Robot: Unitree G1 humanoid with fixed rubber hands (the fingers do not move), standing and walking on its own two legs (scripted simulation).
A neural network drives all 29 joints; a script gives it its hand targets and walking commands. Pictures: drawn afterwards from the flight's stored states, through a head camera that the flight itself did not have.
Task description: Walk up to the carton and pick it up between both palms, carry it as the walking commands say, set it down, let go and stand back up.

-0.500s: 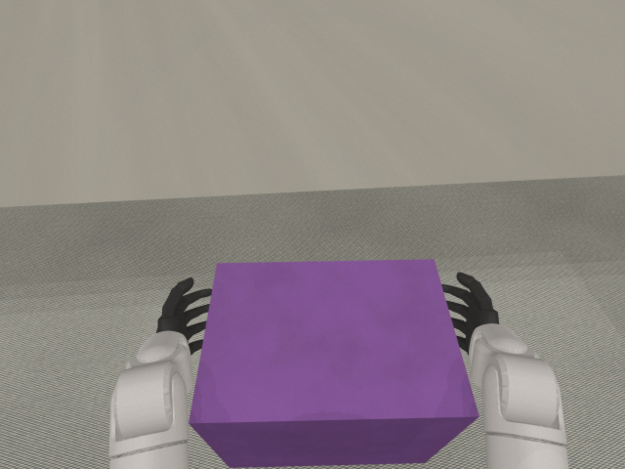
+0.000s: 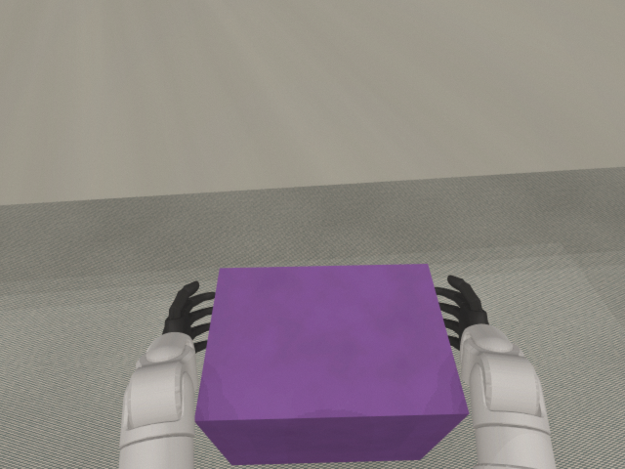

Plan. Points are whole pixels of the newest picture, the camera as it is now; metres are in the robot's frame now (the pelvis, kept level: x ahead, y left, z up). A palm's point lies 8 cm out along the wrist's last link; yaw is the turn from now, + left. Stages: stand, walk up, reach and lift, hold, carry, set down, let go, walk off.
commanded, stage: carry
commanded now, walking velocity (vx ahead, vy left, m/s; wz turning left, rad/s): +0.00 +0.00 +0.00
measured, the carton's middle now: (325, 369) +0.27 +0.00 -0.05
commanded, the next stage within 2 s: none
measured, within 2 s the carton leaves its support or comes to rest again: neither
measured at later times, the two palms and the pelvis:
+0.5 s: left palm (183, 341) +0.27 +0.18 +0.04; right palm (469, 336) +0.27 -0.18 +0.03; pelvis +0.00 +0.00 +0.00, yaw +0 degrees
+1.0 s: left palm (150, 345) +0.24 +0.19 +0.10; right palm (480, 342) +0.23 -0.17 +0.09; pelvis +0.00 +0.02 -0.01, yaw +0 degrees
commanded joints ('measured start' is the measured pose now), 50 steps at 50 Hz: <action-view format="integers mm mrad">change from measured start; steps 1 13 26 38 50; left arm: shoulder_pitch -460 -446 -437 -493 -247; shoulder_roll -703 -653 -636 -744 -702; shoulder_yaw -595 -557 -548 -694 -768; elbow -82 -36 -32 -390 -571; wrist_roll -254 -242 -245 -385 -404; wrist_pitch -50 -116 -130 -59 370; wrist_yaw -160 -155 -144 -102 -57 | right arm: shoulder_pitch -462 -449 -446 -526 -337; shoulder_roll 704 650 627 730 718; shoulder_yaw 592 556 543 697 814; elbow -81 -33 -30 -395 -611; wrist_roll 253 237 236 376 438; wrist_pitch -47 -115 -129 -58 365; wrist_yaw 156 149 138 96 48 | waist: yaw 1 2 3 4 -5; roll -2 2 4 -8 -78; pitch -228 -235 -235 -252 -167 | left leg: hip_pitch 29 35 34 27 -63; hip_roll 110 116 118 99 69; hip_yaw -106 -103 -102 -88 -89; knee -96 -83 -74 -61 44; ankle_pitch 132 173 182 130 43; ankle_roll -1 -3 -4 -12 3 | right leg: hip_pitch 131 144 147 158 44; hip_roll -89 -82 -79 -108 -181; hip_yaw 105 105 112 137 213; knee -68 -54 -50 -75 -56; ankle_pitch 96 135 150 169 94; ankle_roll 13 9 8 17 -1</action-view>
